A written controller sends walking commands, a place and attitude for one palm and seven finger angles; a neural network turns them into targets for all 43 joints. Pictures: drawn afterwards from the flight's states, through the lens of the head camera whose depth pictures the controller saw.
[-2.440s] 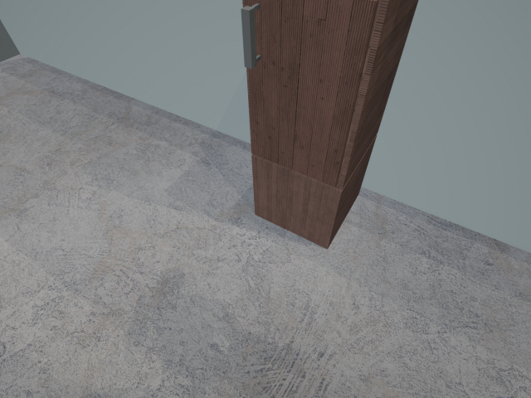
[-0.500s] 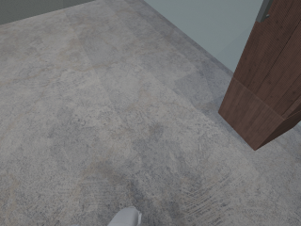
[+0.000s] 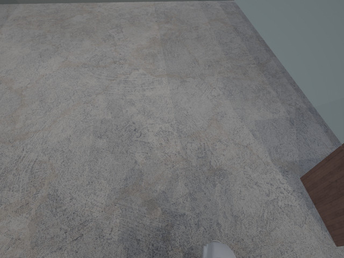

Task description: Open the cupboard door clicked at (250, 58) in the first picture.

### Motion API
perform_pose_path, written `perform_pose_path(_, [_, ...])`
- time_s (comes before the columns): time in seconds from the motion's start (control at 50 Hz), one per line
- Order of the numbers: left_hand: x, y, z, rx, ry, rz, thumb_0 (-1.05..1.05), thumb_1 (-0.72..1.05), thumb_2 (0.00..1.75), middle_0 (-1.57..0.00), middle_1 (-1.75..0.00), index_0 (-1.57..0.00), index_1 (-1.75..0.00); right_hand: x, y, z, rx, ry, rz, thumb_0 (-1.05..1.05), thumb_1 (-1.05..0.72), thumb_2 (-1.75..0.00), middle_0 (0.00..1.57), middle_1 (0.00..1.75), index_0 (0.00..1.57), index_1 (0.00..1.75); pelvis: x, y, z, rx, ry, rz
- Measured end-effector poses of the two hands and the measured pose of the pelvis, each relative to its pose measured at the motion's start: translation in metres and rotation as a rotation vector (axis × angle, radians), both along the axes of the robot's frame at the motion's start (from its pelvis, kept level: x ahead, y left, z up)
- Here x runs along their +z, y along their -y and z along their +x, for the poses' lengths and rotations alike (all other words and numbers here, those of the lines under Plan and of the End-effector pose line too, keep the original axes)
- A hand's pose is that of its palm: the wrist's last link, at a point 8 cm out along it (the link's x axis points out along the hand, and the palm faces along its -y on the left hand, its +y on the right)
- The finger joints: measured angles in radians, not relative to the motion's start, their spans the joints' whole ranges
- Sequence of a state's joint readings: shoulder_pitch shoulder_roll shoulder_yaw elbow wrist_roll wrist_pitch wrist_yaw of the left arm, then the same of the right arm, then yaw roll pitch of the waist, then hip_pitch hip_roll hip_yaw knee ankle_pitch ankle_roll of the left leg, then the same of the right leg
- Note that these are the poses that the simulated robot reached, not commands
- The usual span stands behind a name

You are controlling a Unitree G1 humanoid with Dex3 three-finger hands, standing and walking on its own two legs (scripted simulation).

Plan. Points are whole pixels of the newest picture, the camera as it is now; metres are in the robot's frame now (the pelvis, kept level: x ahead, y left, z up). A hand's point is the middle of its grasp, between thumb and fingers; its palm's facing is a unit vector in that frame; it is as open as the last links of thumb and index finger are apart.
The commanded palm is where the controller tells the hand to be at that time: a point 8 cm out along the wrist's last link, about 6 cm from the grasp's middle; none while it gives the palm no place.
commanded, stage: walk to a spot facing it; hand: left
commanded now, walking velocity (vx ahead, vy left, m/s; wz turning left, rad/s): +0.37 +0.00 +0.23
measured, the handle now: out of the picture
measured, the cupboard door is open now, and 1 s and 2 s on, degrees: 0 0 0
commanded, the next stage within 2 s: turn to face it in 0.54 s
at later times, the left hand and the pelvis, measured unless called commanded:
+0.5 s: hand (127, 233) +0.20 +0.14 -0.16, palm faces +0.23 -0.95 -0.21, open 7.2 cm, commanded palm none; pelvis +0.21 -0.05 +0.00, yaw +13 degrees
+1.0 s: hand (103, 184) +0.34 +0.24 -0.18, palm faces +0.27 -0.94 -0.19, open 7.4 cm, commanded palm none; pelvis +0.33 +0.04 +0.00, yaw +11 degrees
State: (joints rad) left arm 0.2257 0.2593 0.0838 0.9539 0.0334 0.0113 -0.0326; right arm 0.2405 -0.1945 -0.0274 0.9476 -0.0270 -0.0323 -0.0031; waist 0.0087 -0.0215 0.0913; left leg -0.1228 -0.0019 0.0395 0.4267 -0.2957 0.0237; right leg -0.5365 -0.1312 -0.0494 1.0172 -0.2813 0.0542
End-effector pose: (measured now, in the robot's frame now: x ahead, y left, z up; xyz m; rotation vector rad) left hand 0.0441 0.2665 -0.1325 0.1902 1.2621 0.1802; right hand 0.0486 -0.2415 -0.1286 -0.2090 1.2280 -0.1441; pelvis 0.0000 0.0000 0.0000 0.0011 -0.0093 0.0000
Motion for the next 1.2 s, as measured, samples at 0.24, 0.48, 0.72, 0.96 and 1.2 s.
perform_pose_path(0.24, [0.001,0.064,0.153,-0.026,0.177,0.008,0.00,0.91,0.90,-0.20,-0.30,-0.20,-0.29,-0.046,0.030,0.024,-0.057,-0.271,0.088,0.01,-0.91,-0.89,0.21,0.30,0.20,0.30,-0.021,0.042,0.109,0.070,0.004,0.022])
perform_pose_path(0.48, [0.004,0.084,0.138,0.196,-0.024,-0.027,0.00,0.94,0.90,-0.20,-0.30,-0.20,-0.29,-0.010,0.039,0.223,0.109,-0.124,0.046,0.01,-0.91,-0.90,0.20,0.29,0.19,0.30,0.005,0.048,0.206,0.208,-0.031,0.004])
perform_pose_path(0.72, [-0.039,0.058,0.136,0.391,-0.200,-0.129,0.01,0.91,0.90,-0.20,-0.30,-0.21,-0.29,-0.012,-0.063,0.442,0.394,0.153,0.010,0.01,-0.91,-0.90,0.20,0.29,0.19,0.30,-0.027,-0.015,0.290,0.320,-0.011,-0.035])
perform_pose_path(0.96, [-0.016,-0.015,0.255,0.292,-0.041,-0.062,0.00,0.91,0.90,-0.19,-0.30,-0.20,-0.29,0.005,-0.102,0.443,0.288,0.134,0.035,0.00,-0.92,-0.89,0.21,0.29,0.20,0.30,-0.003,-0.043,0.326,0.220,0.011,-0.043])
perform_pose_path(1.2, [-0.002,-0.013,0.363,0.068,0.034,-0.010,0.00,0.91,0.90,-0.19,-0.30,-0.20,-0.29,-0.014,-0.022,0.382,0.025,0.004,-0.015,0.00,-0.92,-0.89,0.21,0.30,0.20,0.30,-0.008,-0.028,0.353,0.058,-0.004,-0.017])
